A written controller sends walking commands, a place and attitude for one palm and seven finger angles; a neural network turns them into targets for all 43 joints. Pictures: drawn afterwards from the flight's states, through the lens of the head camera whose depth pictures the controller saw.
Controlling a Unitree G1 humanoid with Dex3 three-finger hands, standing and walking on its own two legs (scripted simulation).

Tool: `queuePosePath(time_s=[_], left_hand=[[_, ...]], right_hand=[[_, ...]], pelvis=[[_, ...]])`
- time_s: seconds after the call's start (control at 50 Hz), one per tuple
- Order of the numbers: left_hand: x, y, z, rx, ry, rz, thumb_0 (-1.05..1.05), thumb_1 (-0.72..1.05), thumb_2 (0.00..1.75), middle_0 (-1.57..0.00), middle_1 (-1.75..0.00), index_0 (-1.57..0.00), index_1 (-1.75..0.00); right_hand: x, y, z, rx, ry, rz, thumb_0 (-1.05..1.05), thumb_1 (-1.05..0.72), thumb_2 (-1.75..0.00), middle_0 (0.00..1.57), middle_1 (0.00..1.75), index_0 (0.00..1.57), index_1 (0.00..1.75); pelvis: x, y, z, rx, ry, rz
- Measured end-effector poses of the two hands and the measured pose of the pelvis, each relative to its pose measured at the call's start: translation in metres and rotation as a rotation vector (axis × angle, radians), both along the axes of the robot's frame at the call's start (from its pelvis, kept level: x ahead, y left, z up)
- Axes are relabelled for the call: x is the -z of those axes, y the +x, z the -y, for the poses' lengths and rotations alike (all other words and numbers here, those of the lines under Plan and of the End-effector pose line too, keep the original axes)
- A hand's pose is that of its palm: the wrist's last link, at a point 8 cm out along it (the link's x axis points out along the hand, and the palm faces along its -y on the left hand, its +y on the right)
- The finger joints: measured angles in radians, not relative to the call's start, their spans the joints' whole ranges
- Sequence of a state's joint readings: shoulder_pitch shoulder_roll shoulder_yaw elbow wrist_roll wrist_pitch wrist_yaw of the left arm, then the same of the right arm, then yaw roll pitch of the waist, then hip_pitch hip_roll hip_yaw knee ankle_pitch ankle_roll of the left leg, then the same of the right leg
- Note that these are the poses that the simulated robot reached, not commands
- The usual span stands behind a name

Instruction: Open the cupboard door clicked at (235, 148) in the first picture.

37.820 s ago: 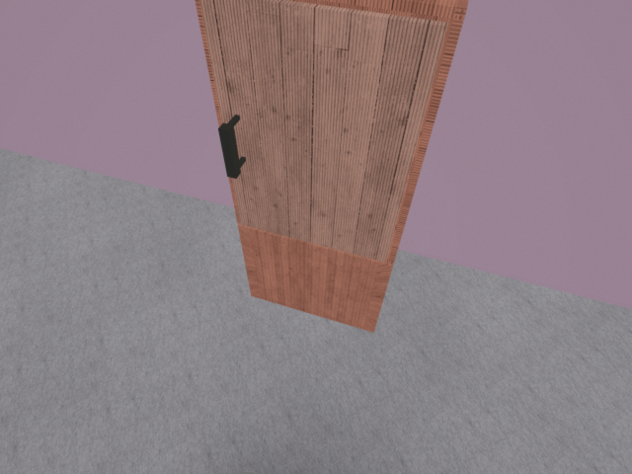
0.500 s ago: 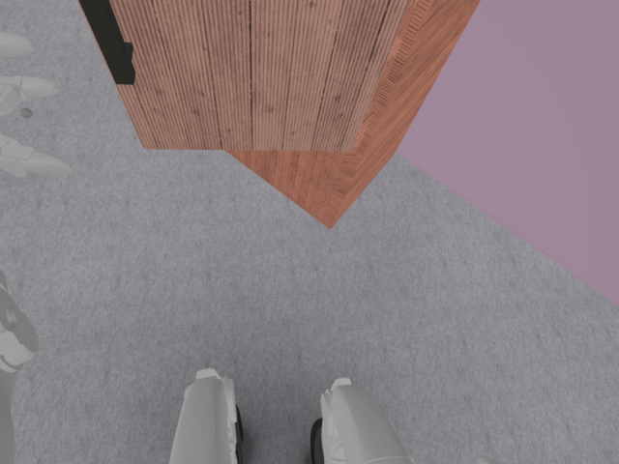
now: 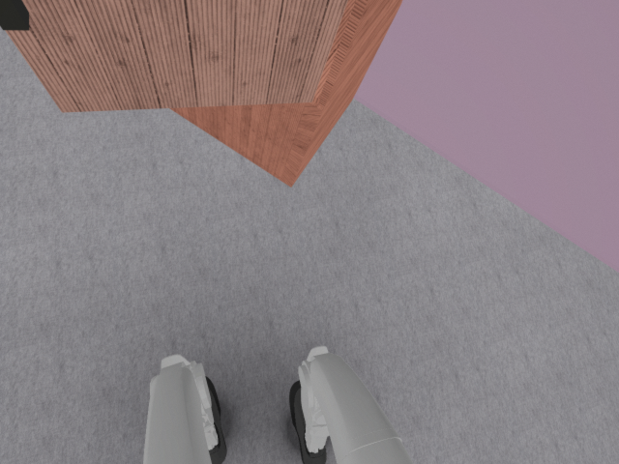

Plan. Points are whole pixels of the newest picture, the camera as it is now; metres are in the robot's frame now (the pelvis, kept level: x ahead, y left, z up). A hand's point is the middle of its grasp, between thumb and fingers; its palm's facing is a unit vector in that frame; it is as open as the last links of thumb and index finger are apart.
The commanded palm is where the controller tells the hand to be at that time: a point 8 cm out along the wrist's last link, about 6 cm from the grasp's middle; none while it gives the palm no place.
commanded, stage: move the hooked fingers beside the handle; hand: left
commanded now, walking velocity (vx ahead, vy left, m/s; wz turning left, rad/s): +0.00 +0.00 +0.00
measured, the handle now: out of the picture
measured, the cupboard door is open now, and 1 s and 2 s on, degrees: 42 42 42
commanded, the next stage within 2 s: slide the fingers in behind the handle in 0.72 s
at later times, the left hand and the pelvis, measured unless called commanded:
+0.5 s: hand out of the picture +0.57 +0.31 +0.10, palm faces +0.08 -1.00 -0.02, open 14.0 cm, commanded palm +0.58 +0.32 +0.09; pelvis +0.01 +0.01 +0.01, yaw +0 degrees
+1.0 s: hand out of the picture +0.58 +0.31 +0.10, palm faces +0.08 -1.00 -0.03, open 14.0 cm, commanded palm +0.58 +0.31 +0.09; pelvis +0.01 +0.00 +0.00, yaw +0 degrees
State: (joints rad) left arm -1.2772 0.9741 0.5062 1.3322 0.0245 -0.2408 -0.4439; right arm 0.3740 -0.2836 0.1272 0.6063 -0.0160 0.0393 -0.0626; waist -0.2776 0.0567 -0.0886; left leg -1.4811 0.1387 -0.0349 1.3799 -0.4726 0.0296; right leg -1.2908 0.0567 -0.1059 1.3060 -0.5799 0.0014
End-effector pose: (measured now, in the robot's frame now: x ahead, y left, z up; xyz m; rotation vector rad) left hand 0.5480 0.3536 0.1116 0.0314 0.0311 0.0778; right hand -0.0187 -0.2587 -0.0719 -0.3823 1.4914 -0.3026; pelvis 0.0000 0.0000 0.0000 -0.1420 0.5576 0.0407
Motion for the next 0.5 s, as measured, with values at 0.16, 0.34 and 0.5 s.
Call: queuePosePath(time_s=[0.16,0.34,0.5], left_hand=[[0.014,0.005,-0.007,-0.005,0.002,-0.033,-0.01,-0.49,0.31,-0.31,-1.20,-0.30,-1.19],[0.008,0.001,-0.014,-0.007,-0.005,-0.014,-0.01,-0.49,0.31,-0.30,-1.20,-0.30,-1.19],[0.008,0.000,-0.010,-0.001,-0.014,-0.031,-0.01,-0.50,0.31,-0.30,-1.20,-0.30,-1.19]], right_hand=[[-0.002,-0.010,-0.012,0.030,0.020,-0.048,0.00,-0.90,-0.89,0.21,0.30,0.20,0.30],[-0.009,0.000,-0.014,0.020,0.028,-0.056,0.00,-0.90,-0.89,0.21,0.30,0.20,0.30],[-0.015,0.019,-0.006,-0.018,0.003,-0.002,0.00,-0.90,-0.89,0.21,0.30,0.20,0.30]], pelvis=[[-0.001,0.004,-0.004,0.010,-0.004,-0.015],[-0.008,0.009,-0.006,-0.002,-0.008,-0.010],[-0.013,0.012,-0.006,-0.010,-0.009,0.002]])
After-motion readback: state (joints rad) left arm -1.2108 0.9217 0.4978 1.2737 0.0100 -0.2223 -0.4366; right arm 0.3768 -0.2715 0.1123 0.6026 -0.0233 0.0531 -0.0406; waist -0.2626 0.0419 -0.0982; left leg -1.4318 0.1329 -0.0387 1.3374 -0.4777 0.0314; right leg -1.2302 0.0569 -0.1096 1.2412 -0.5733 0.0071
